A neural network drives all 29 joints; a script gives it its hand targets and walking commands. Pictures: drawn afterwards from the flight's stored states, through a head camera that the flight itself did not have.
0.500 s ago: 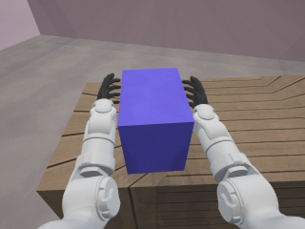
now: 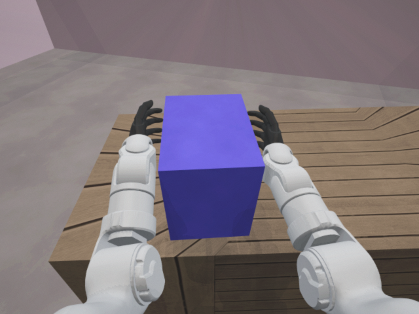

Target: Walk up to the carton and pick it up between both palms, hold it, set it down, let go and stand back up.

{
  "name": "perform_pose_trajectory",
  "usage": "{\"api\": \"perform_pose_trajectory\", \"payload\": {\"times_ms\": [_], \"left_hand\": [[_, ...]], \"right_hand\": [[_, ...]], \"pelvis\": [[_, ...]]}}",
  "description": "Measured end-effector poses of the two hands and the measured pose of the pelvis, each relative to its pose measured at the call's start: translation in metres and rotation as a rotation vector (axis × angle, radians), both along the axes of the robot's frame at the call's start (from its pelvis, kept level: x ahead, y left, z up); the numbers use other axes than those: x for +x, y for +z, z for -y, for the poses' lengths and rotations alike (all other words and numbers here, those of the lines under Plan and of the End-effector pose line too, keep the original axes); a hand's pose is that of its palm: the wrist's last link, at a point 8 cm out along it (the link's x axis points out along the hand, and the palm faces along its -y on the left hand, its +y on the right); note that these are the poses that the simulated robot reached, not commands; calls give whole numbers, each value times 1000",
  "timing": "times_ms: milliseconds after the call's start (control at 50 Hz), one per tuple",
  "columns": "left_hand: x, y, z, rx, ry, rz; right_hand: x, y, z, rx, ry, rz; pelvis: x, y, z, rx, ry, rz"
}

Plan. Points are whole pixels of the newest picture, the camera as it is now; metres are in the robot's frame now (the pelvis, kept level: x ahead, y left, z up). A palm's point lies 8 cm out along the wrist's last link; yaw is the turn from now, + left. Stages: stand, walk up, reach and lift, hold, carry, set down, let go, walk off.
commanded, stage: reach and lift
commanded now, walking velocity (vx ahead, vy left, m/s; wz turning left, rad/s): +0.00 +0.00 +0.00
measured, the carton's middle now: (206, 164) +0.39 +0.01 +0.13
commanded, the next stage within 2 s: hold in 0.34 s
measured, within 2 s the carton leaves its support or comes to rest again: neither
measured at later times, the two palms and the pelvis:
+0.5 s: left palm (136, 138) +0.37 +0.14 +0.21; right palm (273, 145) +0.36 -0.11 +0.19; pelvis -0.01 +0.00 +0.00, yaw +0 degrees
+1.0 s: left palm (130, 130) +0.37 +0.14 +0.23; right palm (273, 136) +0.36 -0.11 +0.21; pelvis +0.00 +0.00 +0.00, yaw +0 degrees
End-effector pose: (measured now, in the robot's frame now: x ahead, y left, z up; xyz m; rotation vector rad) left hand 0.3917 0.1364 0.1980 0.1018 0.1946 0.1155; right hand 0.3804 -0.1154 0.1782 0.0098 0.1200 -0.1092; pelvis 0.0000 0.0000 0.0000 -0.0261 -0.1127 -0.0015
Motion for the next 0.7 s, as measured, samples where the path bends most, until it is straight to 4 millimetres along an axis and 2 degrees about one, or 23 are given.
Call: {"api": "perform_pose_trajectory", "payload": {"times_ms": [260,460,700], "left_hand": [[-2,18,-2,-3,2,51],[-16,13,-2,-8,-9,27],[-18,17,-3,-11,-5,32]], "right_hand": [[0,14,-2,21,1,54],[-15,10,-1,24,-2,38],[-16,14,-2,28,0,48]], "pelvis": [[1,0,0,-1,0,11],[-5,-1,0,-1,1,48],[-6,-1,0,0,2,49]]}}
